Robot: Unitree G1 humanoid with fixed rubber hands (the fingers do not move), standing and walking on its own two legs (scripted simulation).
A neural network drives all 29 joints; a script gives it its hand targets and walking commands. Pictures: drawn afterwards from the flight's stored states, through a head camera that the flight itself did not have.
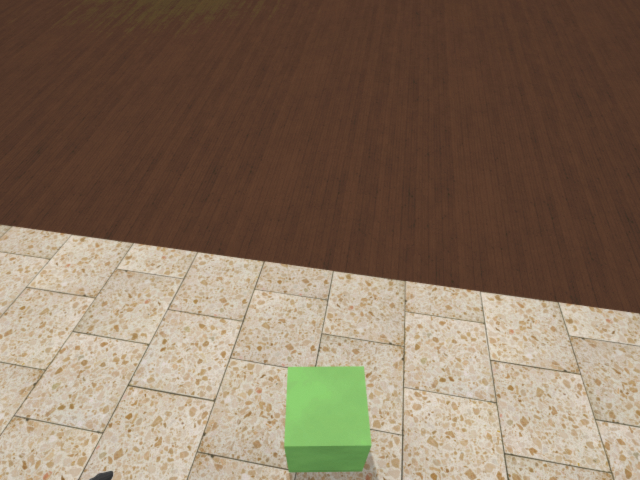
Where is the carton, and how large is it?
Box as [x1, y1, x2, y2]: [284, 366, 371, 471]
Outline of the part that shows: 363,366 288,367 284,447 289,471 361,471 371,445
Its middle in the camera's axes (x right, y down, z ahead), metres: +0.02 +0.51 +1.08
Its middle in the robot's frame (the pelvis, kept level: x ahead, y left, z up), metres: +0.43 -0.01 -0.66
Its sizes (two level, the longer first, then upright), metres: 0.210 0.200 0.250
